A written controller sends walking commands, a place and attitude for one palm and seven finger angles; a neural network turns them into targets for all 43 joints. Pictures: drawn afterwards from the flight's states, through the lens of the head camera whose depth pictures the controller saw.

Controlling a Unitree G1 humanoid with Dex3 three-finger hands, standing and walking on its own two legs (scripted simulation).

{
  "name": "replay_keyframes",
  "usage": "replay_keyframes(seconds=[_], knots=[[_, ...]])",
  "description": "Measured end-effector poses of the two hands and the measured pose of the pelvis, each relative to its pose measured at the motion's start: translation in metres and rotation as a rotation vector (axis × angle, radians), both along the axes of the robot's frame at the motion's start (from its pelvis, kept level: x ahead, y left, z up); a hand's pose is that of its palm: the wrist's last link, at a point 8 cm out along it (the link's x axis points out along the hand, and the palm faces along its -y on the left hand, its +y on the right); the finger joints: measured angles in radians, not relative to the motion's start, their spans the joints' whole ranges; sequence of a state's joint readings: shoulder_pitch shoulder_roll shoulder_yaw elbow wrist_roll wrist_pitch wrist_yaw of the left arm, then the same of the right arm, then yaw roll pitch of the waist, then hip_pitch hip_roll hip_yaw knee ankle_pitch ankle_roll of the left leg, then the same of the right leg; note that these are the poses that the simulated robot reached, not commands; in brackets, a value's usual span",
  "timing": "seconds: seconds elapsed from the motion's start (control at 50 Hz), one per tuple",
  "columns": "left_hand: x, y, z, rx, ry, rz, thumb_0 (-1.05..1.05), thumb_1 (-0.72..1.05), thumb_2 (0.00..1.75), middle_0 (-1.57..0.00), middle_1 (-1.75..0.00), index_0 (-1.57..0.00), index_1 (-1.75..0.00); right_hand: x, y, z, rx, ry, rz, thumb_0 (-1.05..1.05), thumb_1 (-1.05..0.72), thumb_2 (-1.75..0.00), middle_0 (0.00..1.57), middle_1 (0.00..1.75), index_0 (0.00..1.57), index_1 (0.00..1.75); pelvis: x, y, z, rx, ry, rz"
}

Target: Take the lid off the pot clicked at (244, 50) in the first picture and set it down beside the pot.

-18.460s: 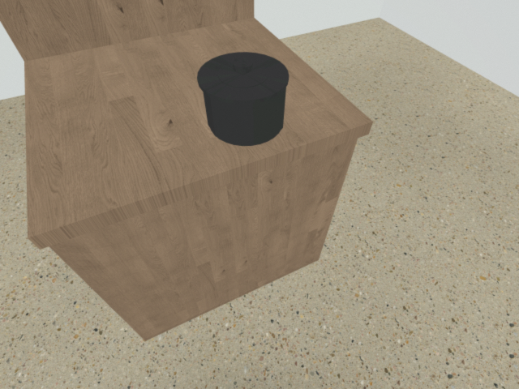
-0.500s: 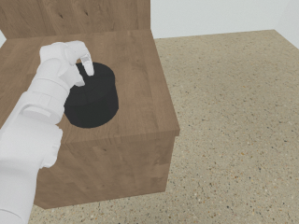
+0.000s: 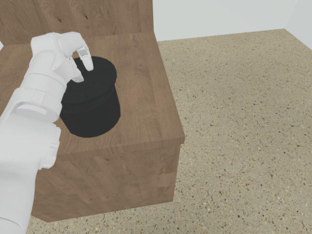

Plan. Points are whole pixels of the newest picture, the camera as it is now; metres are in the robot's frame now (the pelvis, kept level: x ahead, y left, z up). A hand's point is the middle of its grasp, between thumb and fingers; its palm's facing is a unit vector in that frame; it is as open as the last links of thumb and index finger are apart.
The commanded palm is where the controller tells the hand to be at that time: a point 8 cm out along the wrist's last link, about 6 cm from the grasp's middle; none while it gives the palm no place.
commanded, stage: lift the lid straight up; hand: left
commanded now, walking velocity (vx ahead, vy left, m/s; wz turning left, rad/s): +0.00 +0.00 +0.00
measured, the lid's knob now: (78, 71) +0.50 +0.18 +0.17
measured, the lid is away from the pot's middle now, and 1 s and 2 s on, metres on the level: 0.01 0.02 0.09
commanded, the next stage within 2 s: move the lid sideways beside the pot in 1.36 s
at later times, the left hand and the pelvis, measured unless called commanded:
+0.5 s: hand (64, 54) +0.46 +0.18 +0.25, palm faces -0.30 -0.18 -0.94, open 6.8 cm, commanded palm +0.46 +0.20 +0.32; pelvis +0.00 +0.00 +0.00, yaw +1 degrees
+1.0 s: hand (49, 36) +0.47 +0.19 +0.29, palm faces -0.22 -0.20 -0.95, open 6.8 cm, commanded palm +0.46 +0.20 +0.36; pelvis +0.00 +0.01 +0.00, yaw +0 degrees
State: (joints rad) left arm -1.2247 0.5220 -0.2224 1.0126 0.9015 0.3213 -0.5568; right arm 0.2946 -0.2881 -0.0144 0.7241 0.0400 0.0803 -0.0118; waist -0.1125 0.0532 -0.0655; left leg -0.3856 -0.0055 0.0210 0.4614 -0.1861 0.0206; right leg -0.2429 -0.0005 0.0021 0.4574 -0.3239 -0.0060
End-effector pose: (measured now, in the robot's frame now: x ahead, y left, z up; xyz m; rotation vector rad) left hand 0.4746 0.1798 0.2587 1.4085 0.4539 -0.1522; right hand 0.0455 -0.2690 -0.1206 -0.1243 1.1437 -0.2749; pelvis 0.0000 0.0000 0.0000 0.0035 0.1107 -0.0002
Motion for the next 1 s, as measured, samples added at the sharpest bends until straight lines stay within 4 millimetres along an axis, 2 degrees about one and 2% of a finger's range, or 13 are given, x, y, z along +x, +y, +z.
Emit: replay_keyframes(seconds=[0.22, 0.46, 0.82, 1.0], knots=[[-0.008, 0.006, 0.016, 0.003, -0.021, 0.022, 0.02, 0.34, 0.59, -0.67, -1.0, -0.74, -1.01, 0.017, -0.004, 0.005, -0.01, -0.042, 0.027, 0.01, -0.91, -0.9, 0.2, 0.3, 0.2, 0.3, -0.002, -0.003, 0.0, -0.001, -0.013, 0.009], [-0.013, 0.002, 0.041, 0.005, -0.068, 0.02, 0.03, 0.34, 0.59, -0.67, -1.0, -0.74, -1.01, 0.027, 0.003, 0.004, 0.01, -0.072, 0.055, 0.01, -0.91, -0.9, 0.2, 0.3, 0.2, 0.3, -0.004, -0.002, 0.001, -0.001, -0.016, 0.014], [-0.011, 0.016, 0.067, -0.002, -0.097, 0.061, 0.03, 0.33, 0.59, -0.67, -1.0, -0.75, -1.01, 0.005, 0.004, 0.005, -0.007, -0.027, 0.033, 0.01, -0.91, -0.9, 0.2, 0.3, 0.2, 0.3, -0.006, 0.002, 0.002, -0.003, -0.012, 0.012], [-0.012, 0.019, 0.084, -0.014, -0.14, 0.068, 0.03, 0.33, 0.59, -0.67, -1.0, -0.75, -1.01, 0.004, 0.007, 0.005, -0.004, -0.036, 0.028, 0.01, -0.91, -0.9, 0.2, 0.3, 0.2, 0.3, -0.004, 0.006, 0.002, -0.004, -0.01, 0.007]])
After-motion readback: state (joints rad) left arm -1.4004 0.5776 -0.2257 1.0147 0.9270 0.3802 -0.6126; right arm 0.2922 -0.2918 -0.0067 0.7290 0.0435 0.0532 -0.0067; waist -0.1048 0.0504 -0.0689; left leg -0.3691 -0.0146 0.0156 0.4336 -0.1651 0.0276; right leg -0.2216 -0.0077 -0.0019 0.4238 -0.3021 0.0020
